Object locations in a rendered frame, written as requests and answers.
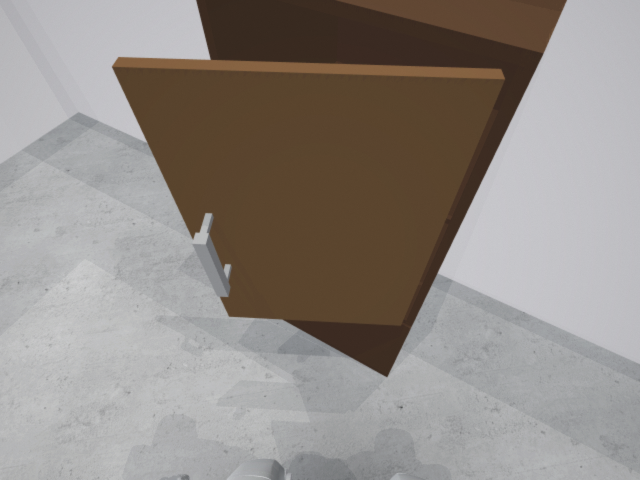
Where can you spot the robot left thigh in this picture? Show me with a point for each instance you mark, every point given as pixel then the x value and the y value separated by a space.
pixel 260 469

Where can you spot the handle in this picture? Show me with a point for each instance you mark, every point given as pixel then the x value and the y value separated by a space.
pixel 207 254

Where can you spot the cupboard door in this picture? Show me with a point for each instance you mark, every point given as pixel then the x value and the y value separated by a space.
pixel 329 184

